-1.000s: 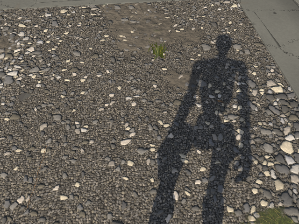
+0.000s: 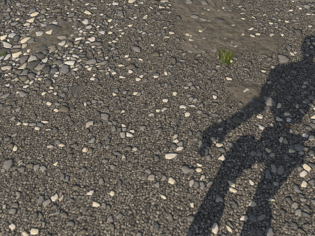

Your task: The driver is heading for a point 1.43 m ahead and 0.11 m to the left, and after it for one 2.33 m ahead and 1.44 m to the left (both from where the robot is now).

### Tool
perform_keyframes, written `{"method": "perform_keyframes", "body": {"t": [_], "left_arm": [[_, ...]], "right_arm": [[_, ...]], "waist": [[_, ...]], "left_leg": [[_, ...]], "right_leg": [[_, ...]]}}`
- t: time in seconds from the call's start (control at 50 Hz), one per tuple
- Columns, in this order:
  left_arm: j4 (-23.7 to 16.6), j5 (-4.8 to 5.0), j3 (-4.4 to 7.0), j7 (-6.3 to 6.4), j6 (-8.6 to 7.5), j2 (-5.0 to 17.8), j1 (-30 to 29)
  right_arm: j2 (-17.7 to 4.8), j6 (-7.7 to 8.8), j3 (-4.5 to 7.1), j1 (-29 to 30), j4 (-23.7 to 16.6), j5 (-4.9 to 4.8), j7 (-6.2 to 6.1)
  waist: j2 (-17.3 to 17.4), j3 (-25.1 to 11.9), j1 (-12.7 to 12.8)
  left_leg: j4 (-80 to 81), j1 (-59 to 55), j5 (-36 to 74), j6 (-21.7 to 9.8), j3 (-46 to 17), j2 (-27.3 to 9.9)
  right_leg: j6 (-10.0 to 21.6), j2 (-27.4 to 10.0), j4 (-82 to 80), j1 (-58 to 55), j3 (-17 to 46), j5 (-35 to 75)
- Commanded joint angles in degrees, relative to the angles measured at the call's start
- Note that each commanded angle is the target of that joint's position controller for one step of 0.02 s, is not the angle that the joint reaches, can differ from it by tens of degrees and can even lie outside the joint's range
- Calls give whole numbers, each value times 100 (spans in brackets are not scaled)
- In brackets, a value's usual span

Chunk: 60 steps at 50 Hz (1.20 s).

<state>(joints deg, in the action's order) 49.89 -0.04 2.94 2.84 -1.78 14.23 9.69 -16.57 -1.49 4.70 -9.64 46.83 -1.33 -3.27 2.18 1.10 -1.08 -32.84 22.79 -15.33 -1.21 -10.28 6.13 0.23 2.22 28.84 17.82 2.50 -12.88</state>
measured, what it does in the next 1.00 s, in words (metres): steps on the spot, turning left: left foot, then right foot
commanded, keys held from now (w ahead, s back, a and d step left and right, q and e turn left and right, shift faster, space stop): q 0.36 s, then no key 0.34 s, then w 0.30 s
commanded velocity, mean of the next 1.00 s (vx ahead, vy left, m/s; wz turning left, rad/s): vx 0.07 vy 0.00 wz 0.33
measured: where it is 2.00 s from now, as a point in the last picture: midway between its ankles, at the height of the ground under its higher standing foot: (123, 235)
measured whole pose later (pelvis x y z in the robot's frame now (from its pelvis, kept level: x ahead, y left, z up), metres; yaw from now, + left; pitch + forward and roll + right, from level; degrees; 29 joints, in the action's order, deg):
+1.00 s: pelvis +0.04 +0.05 +0.00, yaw +19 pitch +2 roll +1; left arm 47.1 1.1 3.0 -0.3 -4.5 15.3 11.2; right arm -16.1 1.6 3.3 -16.2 44.9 -1.1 -0.1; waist 1.6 -1.1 -1.1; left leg -28.3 12.8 -17.3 -3.0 -0.2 1.9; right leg 2.7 -0.6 26.8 12.6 -2.4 -15.8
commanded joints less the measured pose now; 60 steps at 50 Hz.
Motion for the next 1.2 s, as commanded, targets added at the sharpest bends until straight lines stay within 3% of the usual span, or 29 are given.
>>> {"method": "perform_keyframes", "body": {"t": [0.02, 0.04, 0.08, 0.12, 0.18, 0.26, 0.38, 0.42, 0.44, 0.46, 0.48, 0.5, 0.52, 0.56, 0.64, 0.7, 0.74, 0.76, 0.82, 0.88, 0.94, 0.96, 0.98, 1.0, 1.02, 1.04, 1.06, 1.12, 1.2], "left_arm": [[-459, -377, 266, -3, -92, 1145, 177], [-629, -303, 189, 16, -135, 816, -251], [-745, -55, 143, 34, -140, 675, -492], [-692, -46, 99, 77, -93, 631, -248], [-576, -80, 123, 153, 9, 726, 247], [-612, -58, 236, 159, 80, 1027, 267], [-682, 86, 359, -12, 71, 1272, 120], [-670, 210, 349, -42, 85, 1243, -17], [-553, 203, 287, -64, 90, 1035, 247], [-584, -12, 160, -125, 78, 670, 390], [-935, -212, 18, -172, 42, 325, 218], [-963, -87, 153, -144, 46, 772, -191], [-953, 71, 212, -137, 95, 917, -244], [-719, 2, 260, -53, 207, 948, -12], [-579, 8, 213, -41, 249, 712, 339], [-665, 0, 127, -45, 253, 554, 41], [-674, 28, 111, -91, 227, 589, -31], [-725, 70, 128, -112, 192, 678, -150], [-830, 144, 141, -174, 3, 747, -379], [-756, 152, 99, -274, -212, 577, -283], [-453, 118, 98, -347, -332, 479, 300], [-313, 93, 127, -342, -337, 532, 634], [-179, 114, 167, -308, -336, 674, 1220], [-112, 93, 293, -265, -330, 1249, 1643], [-147, 54, 374, -294, -365, 1464, 1750], [-272, 35, 272, -285, -424, 1128, 1442], [-379, 43, 209, -298, -453, 921, 1161], [-494, 35, 130, -340, -425, 811, 886], [-416, 38, 121, -295, -359, 850, 1143]], "right_arm": [[-604, 158, 127, 39, -631, 89, 28], [-916, 138, 248, -184, -471, 47, 47], [-692, 10, 250, -546, -216, 119, 16], [-492, -36, 201, -476, -324, 69, 46], [-328, -28, 112, 32, -684, 3, 73], [-186, -23, 11, 224, -1023, 25, 182], [-254, -82, 26, 176, -1307, 14, 380], [-218, -85, 58, -189, -1220, 24, 425], [-381, -77, 128, -484, -1104, 47, 400], [-854, -63, 271, -755, -1101, 56, 312], [-1361, -16, 303, -682, -1307, 172, 255], [-989, 118, 210, -831, -1262, 282, 310], [-835, 220, 131, -519, -1239, 289, 342], [-565, 291, 36, 174, -1281, 139, 347], [-317, 353, -89, 283, -1153, 205, 296], [-381, 328, -88, 226, -1021, 210, 245], [-478, 303, -60, -19, -871, 181, 245], [-675, 292, 1, -148, -802, 144, 254], [-802, 345, 44, -388, -678, 81, 242], [-778, 416, 48, -367, -643, 32, 242], [-738, 380, 40, -67, -678, -49, 286], [-596, 386, -1, -34, -693, -28, 306], [-278, 422, -103, 190, -783, 31, 337], [151, 531, -207, 367, -997, 81, 372], [-300, 632, -99, 546, -1140, 23, 370], [-575, 684, -13, 385, -1068, -69, 398], [-593, 687, -3, 186, -949, -90, 437], [-470, 688, -6, 221, -888, 73, 486], [-123, 679, -126, 614, -1021, 75, 504]], "waist": [[-1603, -414, 17], [-1088, -380, -151], [-689, -301, -189], [-745, -196, -45], [-943, -159, 297], [-1011, -288, 403], [-1158, -411, 339], [-1052, -491, 61], [-781, -602, -8], [291, -892, 8], [1622, -946, 107], [860, -1230, -294], [705, -891, -111], [473, -618, 176], [454, -695, 342], [491, -548, 174], [523, -477, -8], [659, -256, -121], [514, 116, -235], [309, 24, -127], [193, -184, 289], [141, -356, 422], [-92, -514, 682], [-1299, -518, 711], [-1635, -71, 818], [-1059, 235, 624], [-930, 307, 453], [-694, 373, 319], [-698, 324, 435]], "left_leg": [[-2555, 1596, -1786, 35, -172, -158], [-3065, 1472, -1349, 77, -132, -235], [-3708, 1529, -662, 299, 75, -274], [-3969, 1525, -385, 482, 335, -342], [-3221, 1850, -243, 704, 565, -554], [-2298, 1475, -453, 746, 836, -871], [-824, 229, -562, 287, 1334, -803], [455, -535, 203, -33, 1484, -607], [1102, -1318, 887, -198, 1402, -475], [1138, -2550, 2593, -469, 220, -1375], [992, -2866, 4318, -1566, -1546, -2912], [1204, -2318, 3791, -2024, -1476, -3012], [1285, -1994, 3309, -1765, -921, -2615], [1336, -1618, 2828, -1234, -296, -2055], [1413, -1356, 3083, -1186, 196, -1760], [1466, -1404, 2423, -1197, 83, -1774], [1842, -1321, 299, -1278, -185, -1776], [2086, -1310, -690, -1338, -489, -1851], [2384, -1661, -1599, -1417, -1229, -2202], [2340, -1747, -1282, -1374, -1143, -2159], [1961, -1012, -938, -1136, -511, -1709], [1636, -594, -847, -985, -324, -1517], [865, 152, -833, -701, 7, -1232], [-794, 1428, -965, -260, 1029, -422], [-1922, 2513, -1889, -148, 996, -405], [-2607, 2887, -1551, -183, 599, -780], [-2832, 3031, -977, -216, 589, -921], [-2662, 2757, 176, -87, 756, -1190], [-1602, 2121, 1224, 155, 1129, -1086]], "right_leg": [[1532, -2721, -1793, -864, 2954, 263], [1370, -2371, -1636, -740, 2238, 356], [989, -1748, -1402, -805, 1216, 585], [1032, -1536, -1396, -748, 603, 1057], [1209, -1631, -1389, -1400, 377, 1321], [1341, -1933, -1349, -1621, 150, 1576], [1224, -2109, -960, -1244, -232, 1989], [946, -1999, -448, -1078, -385, 1875], [620, -1745, 62, -689, -633, 1514], [99, -1288, 1353, 447, -1122, 23], [-291, -579, 2764, 1969, -1084, -2680], [-326, -629, 3643, 1906, -251, -2636], [-268, -686, 3866, 1905, -116, -2228], [-301, -757, 3663, 1784, -4, -1385], [-421, -660, 3115, 1050, -37, -573], [-440, -680, 2022, 757, -22, -651], [-382, -624, 1481, 556, -172, -748], [-327, -525, 1404, 715, -298, -909], [-61, -578, 1193, 1236, -209, -1238], [183, -559, 740, 918, -242, -1184], [381, -253, -502, -603, -621, -111], [420, -272, -554, -1344, -547, 9], [583, -742, -692, -2207, 38, -215], [1055, -1776, -1187, -2908, 1618, -917], [1731, -2623, -1803, -2778, 3048, -1501], [1731, -2550, -1851, -2630, 2953, -1875], [1522, -2253, -1896, -2604, 2526, -1837], [1201, -1793, -2136, -2136, 1429, -83], [1067, -1303, -2167, -1651, 342, 1616]]}}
